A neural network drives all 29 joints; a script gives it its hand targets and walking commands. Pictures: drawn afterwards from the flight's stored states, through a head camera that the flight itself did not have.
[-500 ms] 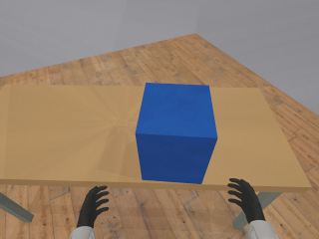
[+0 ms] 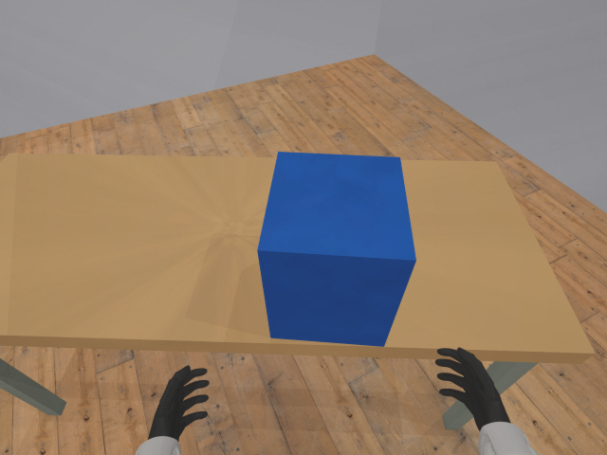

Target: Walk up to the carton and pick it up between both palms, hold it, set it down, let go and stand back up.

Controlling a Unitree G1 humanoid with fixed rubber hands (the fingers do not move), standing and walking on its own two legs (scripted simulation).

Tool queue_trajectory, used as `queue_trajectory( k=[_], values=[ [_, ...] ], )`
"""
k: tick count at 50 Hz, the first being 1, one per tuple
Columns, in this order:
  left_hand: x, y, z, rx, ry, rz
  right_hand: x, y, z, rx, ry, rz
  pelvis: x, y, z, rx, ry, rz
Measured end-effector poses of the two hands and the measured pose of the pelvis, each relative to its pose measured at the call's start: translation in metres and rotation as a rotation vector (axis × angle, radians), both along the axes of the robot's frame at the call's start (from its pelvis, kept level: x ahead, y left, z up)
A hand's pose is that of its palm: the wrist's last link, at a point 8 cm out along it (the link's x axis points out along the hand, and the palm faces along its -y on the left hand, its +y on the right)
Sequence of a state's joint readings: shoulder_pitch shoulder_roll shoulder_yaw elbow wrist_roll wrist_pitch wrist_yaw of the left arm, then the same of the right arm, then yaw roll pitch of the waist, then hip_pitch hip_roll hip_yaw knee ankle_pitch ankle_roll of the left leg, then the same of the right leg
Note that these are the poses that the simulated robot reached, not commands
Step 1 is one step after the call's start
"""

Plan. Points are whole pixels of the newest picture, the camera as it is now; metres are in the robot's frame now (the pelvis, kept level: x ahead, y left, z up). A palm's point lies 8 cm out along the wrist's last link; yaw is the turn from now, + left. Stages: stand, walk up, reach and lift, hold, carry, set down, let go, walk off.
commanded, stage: set down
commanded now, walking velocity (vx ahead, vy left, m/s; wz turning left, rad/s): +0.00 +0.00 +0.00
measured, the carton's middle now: (332, 251) +0.43 -0.02 -0.02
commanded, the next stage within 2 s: let go in 0.58 s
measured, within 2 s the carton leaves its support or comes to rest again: neither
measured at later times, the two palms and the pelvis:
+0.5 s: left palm (169, 442) +0.16 +0.21 -0.07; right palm (490, 430) +0.16 -0.21 -0.06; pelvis +0.00 +0.00 +0.00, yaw +0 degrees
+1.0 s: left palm (167, 441) +0.16 +0.21 -0.08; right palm (492, 438) +0.16 -0.22 -0.08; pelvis +0.01 +0.00 +0.00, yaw +0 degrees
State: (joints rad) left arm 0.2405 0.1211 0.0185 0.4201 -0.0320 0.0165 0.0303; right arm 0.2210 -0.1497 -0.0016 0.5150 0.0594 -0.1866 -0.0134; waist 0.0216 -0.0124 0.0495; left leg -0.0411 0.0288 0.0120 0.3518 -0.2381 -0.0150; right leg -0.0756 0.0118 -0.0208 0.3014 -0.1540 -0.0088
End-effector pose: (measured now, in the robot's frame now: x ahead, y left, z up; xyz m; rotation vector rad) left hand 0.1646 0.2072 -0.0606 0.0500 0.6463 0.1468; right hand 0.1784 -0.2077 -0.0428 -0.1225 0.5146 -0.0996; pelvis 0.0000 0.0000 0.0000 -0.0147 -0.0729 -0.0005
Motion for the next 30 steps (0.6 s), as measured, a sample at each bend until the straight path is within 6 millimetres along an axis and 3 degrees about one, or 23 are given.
queue_trajectory(
  k=[30],
  values=[
    [-0.012, 0.0, -0.016, 0.017, 0.148, -0.003, -0.023, -0.009, -0.029, -0.044, 0.174, 0.037, 0.001, -0.003, 0.0, 0.004, 0.002, 0.0]
  ],
)
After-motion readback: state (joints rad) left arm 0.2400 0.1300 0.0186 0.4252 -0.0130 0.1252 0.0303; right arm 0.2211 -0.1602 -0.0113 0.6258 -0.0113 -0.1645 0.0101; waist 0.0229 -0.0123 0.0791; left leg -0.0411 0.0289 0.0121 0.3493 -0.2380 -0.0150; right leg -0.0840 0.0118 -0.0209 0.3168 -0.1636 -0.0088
